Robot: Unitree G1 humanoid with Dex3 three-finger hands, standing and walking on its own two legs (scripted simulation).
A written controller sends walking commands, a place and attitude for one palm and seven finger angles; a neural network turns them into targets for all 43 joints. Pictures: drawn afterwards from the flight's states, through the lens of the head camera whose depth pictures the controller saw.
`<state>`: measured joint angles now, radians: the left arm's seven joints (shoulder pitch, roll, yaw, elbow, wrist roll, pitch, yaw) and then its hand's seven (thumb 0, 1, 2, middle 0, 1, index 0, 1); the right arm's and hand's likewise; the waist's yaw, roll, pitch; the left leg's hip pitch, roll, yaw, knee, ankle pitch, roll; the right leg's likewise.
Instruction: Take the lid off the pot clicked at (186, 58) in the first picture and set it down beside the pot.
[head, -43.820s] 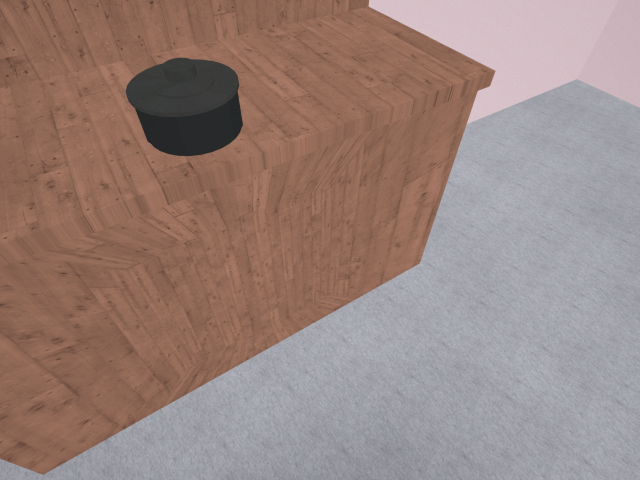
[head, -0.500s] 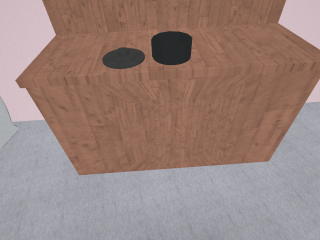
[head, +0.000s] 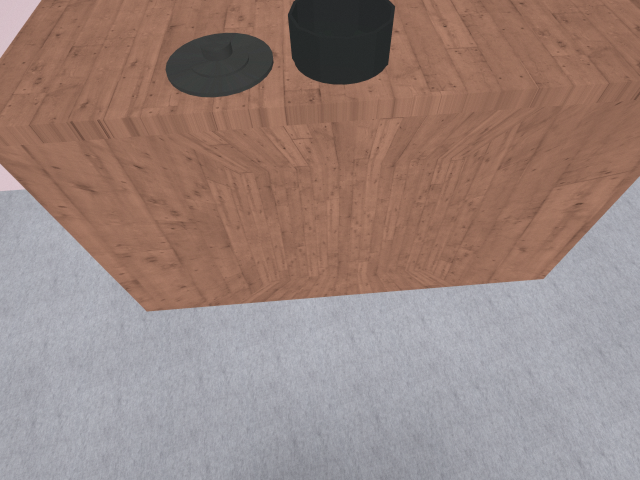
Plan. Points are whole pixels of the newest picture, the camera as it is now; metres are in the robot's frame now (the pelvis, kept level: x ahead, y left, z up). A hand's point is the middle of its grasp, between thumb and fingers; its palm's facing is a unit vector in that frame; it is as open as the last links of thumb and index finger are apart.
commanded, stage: stop stepping back and stand still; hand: left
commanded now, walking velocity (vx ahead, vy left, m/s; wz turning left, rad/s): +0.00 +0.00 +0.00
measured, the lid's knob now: (216, 47) +0.79 +0.22 +0.09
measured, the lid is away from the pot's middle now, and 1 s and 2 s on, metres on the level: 0.23 0.23 0.23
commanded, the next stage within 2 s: let the arm hang, fingers relaxed in 0.60 s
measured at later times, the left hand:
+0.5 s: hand out of the picture +0.12 +0.17 -0.17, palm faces +0.02 -0.98 -0.22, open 7.3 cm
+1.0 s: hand out of the picture +0.05 +0.17 -0.17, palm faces +0.04 -0.98 -0.21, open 7.3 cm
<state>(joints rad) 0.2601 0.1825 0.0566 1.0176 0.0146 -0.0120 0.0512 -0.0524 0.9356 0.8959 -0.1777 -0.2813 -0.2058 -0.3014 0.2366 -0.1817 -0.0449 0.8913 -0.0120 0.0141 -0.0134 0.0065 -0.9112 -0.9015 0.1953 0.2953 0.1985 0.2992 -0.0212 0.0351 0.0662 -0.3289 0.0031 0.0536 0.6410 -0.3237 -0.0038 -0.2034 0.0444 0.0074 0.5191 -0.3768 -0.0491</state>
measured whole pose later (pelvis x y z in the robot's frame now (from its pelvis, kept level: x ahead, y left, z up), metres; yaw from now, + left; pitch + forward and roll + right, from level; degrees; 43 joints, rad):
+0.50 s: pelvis +0.06 +0.00 +0.00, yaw +0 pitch +1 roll +0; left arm 0.15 0.15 0.03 1.12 0.00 -0.01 0.05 0.00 0.92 0.90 -0.21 -0.30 -0.20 -0.30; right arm 0.30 -0.14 -0.04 1.07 -0.01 0.01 -0.05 0.00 -0.92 -0.90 0.20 0.30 0.20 0.30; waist -0.03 0.02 0.04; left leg -0.09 0.01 0.05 0.48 -0.39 0.00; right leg -0.16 0.02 0.01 0.50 -0.36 -0.02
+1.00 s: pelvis +0.04 +0.00 +0.01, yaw +1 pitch +0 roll +0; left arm 0.22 0.14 0.03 1.18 0.00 0.01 0.05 0.01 0.93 0.90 -0.20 -0.30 -0.20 -0.30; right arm 0.31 -0.11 -0.03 1.11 -0.01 0.01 -0.05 0.00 -0.91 -0.90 0.20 0.30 0.20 0.30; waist -0.02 0.02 0.05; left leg -0.08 0.02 0.04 0.44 -0.36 0.00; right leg -0.14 0.03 0.00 0.46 -0.32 -0.02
